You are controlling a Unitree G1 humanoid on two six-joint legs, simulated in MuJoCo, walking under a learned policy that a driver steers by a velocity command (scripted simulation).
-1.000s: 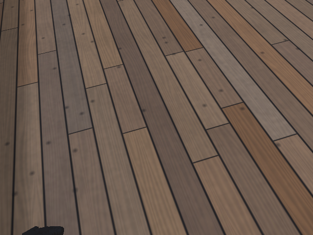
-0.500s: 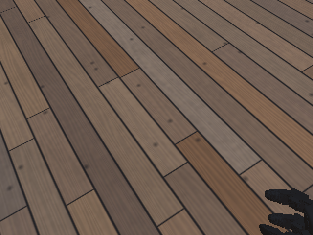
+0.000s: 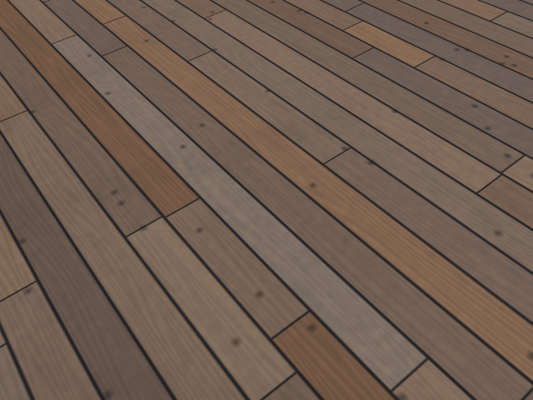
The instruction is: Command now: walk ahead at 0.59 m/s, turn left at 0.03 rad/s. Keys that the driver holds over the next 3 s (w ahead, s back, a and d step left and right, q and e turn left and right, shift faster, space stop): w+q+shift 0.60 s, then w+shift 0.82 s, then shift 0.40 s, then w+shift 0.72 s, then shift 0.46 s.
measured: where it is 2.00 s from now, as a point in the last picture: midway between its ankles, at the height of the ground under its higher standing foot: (67, 197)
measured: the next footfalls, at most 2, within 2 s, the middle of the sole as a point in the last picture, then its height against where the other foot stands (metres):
left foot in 0.46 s outside the picture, level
right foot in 0.94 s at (181, 296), level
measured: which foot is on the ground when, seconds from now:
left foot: up 0.00-0.44, down 0.46-0.92, up 0.94-1.00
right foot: down 0.00-0.48, up 0.50-0.92, down 0.94-1.00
